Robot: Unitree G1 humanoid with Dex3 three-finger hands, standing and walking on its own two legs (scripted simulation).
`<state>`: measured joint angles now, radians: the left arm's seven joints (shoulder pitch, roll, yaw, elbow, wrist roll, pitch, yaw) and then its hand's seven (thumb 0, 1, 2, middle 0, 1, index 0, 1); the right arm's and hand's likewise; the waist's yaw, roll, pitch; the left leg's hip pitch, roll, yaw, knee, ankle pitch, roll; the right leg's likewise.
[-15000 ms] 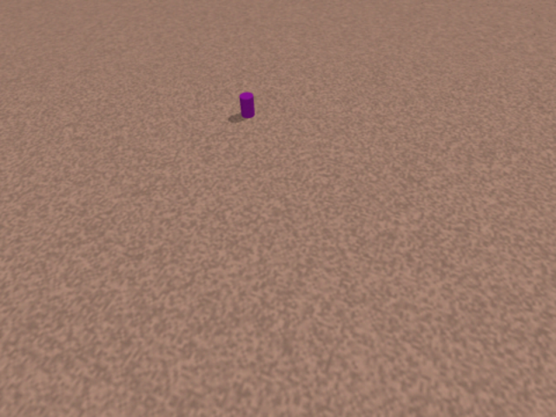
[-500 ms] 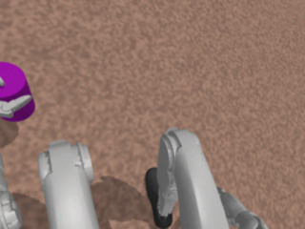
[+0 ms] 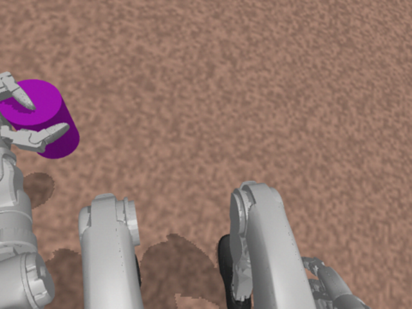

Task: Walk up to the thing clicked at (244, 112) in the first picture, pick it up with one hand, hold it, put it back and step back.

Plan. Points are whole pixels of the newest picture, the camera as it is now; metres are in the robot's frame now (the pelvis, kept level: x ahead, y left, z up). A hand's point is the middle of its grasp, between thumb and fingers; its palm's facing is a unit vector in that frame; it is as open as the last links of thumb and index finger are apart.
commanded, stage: settle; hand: left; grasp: from the side
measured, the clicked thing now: (45, 122) +0.46 +0.28 -0.09
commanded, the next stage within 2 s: lift in 0.92 s
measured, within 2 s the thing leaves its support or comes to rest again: neither
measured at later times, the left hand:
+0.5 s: hand (32, 104) +0.45 +0.27 -0.01, palm faces +0.24 -0.97 -0.09, open 7.3 cm
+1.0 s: hand (28, 103) +0.45 +0.27 +0.00, palm faces +0.24 -0.97 -0.10, open 7.2 cm
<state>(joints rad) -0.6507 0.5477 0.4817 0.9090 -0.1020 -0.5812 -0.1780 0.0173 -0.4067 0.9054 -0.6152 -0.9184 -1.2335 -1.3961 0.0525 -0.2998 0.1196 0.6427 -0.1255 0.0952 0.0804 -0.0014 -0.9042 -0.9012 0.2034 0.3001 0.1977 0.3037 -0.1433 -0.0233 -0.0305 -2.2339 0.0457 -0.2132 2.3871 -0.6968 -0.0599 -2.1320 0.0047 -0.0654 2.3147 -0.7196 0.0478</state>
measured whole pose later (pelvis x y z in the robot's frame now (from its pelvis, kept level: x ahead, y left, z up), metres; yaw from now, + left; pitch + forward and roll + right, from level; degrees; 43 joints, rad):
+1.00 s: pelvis +0.00 +0.00 +0.03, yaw +3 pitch +32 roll -5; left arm -0.68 0.47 0.47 0.95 -0.06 -0.54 -0.16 0.02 -0.45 0.96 -0.64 -0.90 -1.28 -1.45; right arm 0.11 -0.28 0.04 0.68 -0.10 0.06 0.05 0.00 -0.90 -0.90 0.20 0.30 0.20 0.30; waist -0.13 0.00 -0.09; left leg -2.16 0.05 -0.15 2.26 -0.67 -0.05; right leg -2.08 -0.01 -0.03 2.23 -0.70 0.04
